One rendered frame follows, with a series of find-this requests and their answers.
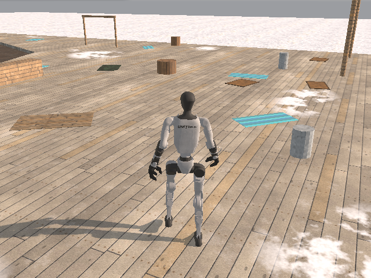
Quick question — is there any robot head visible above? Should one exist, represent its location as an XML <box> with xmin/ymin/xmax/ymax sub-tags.
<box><xmin>177</xmin><ymin>92</ymin><xmax>197</xmax><ymax>120</ymax></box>

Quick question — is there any right robot upper arm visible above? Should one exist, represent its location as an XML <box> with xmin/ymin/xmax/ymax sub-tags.
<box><xmin>199</xmin><ymin>117</ymin><xmax>215</xmax><ymax>149</ymax></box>

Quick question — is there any left robot upper arm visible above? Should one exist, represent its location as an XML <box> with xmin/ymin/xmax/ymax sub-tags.
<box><xmin>159</xmin><ymin>116</ymin><xmax>175</xmax><ymax>149</ymax></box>

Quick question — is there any right robot forearm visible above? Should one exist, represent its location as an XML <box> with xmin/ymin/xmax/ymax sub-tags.
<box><xmin>209</xmin><ymin>140</ymin><xmax>219</xmax><ymax>159</ymax></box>

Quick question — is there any left robot forearm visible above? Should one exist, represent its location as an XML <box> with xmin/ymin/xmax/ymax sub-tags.
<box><xmin>150</xmin><ymin>140</ymin><xmax>164</xmax><ymax>167</ymax></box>

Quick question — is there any robot left hand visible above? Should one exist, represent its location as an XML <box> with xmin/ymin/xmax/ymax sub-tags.
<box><xmin>148</xmin><ymin>165</ymin><xmax>162</xmax><ymax>180</ymax></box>

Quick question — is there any robot right hand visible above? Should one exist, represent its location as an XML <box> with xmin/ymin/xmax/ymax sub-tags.
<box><xmin>205</xmin><ymin>156</ymin><xmax>219</xmax><ymax>167</ymax></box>

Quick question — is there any right robot thigh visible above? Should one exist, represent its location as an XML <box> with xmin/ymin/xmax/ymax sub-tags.
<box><xmin>193</xmin><ymin>163</ymin><xmax>205</xmax><ymax>209</ymax></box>

